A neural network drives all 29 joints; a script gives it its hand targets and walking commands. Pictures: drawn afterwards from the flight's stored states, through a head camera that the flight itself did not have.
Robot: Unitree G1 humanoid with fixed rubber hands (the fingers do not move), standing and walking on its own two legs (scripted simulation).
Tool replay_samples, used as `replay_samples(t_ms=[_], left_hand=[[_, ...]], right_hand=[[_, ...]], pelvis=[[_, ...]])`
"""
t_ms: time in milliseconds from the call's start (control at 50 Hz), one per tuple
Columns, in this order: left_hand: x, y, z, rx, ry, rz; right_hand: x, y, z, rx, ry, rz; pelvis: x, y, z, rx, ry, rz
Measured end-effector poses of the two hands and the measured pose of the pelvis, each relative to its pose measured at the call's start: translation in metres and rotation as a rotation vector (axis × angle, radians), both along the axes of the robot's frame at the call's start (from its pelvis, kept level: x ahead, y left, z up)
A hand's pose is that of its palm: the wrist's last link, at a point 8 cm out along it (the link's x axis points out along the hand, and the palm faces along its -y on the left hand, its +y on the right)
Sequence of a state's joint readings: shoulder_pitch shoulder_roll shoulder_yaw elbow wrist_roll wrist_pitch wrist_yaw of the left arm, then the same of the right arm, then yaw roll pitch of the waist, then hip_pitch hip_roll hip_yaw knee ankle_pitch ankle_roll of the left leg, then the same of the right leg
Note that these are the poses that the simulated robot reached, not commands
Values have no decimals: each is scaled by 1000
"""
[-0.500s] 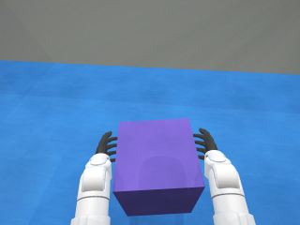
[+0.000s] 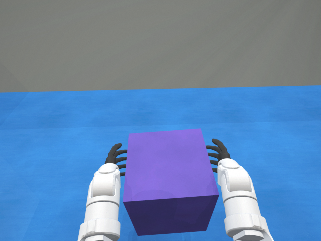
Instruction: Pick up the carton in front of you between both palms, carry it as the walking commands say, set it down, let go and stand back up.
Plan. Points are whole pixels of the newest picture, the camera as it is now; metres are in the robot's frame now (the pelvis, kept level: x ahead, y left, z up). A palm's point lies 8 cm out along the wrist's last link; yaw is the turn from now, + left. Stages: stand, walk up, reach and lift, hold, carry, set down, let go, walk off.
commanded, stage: hold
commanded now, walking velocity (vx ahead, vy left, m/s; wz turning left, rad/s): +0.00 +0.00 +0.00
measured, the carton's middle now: (168, 183) +0.29 +0.00 -0.04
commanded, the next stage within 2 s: set down in 0.34 s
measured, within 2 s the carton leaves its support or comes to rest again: neither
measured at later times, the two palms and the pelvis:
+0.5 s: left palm (109, 160) +0.31 +0.17 +0.04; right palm (216, 156) +0.32 -0.13 +0.05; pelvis +0.03 +0.01 +0.00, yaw +1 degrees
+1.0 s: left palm (119, 186) +0.34 +0.17 -0.15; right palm (201, 179) +0.37 -0.12 -0.15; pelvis -0.01 -0.01 -0.07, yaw +2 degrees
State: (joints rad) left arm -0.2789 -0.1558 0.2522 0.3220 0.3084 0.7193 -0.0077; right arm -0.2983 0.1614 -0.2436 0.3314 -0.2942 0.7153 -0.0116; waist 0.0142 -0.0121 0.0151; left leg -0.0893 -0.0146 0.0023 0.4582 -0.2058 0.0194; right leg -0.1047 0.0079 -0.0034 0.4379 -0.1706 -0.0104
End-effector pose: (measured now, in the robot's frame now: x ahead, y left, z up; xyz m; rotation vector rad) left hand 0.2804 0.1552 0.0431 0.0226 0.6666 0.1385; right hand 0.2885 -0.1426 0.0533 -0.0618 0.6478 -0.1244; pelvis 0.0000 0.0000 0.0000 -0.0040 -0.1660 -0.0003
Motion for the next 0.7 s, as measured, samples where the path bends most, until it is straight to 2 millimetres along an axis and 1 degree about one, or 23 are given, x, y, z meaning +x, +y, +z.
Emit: replay_samples(t_ms=[120, 260, 520, 600, 660, 700], left_hand=[[-2, 13, 4, 4, -11, 13], [5, 23, 8, 6, -19, 42], [33, 11, -3, 6, 22, 24], [44, 11, -15, -11, 43, 49], [51, 12, -32, -10, 60, 83], [54, 14, -47, -13, 63, 101]], right_hand=[[1, 12, -1, 22, -10, 13], [11, 22, -1, 35, -17, 30], [37, 11, -8, 4, 22, 23], [52, 12, -20, 8, 44, 34], [64, 15, -37, 15, 60, 39], [71, 18, -51, 20, 64, 44]], pelvis=[[-2, 11, -2, -1, -11, 26], [4, 15, -2, 1, -7, 27], [33, 5, 3, 2, 36, 22], [37, 0, 2, 4, 67, 22], [36, -3, -2, 6, 113, 26], [34, -5, -5, 7, 158, 28]])
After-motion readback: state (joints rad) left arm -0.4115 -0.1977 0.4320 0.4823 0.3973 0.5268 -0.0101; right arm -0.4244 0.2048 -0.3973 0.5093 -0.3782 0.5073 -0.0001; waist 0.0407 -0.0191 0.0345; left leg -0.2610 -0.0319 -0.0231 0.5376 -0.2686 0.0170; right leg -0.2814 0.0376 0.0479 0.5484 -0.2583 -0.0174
